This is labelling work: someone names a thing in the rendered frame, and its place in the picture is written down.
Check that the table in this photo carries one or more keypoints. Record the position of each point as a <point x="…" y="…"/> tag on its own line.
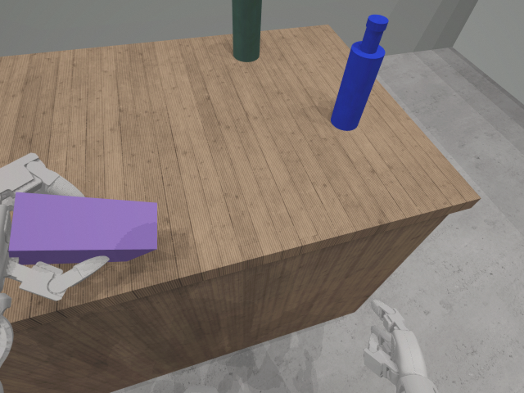
<point x="270" y="220"/>

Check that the robot right forearm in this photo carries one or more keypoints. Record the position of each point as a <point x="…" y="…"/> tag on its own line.
<point x="415" y="384"/>

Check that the robot left hand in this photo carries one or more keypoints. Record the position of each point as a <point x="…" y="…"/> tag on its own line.
<point x="29" y="174"/>

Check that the sponge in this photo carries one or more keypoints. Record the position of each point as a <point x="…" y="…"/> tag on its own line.
<point x="71" y="229"/>

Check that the robot right hand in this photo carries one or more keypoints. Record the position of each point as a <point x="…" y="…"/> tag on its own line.
<point x="401" y="354"/>

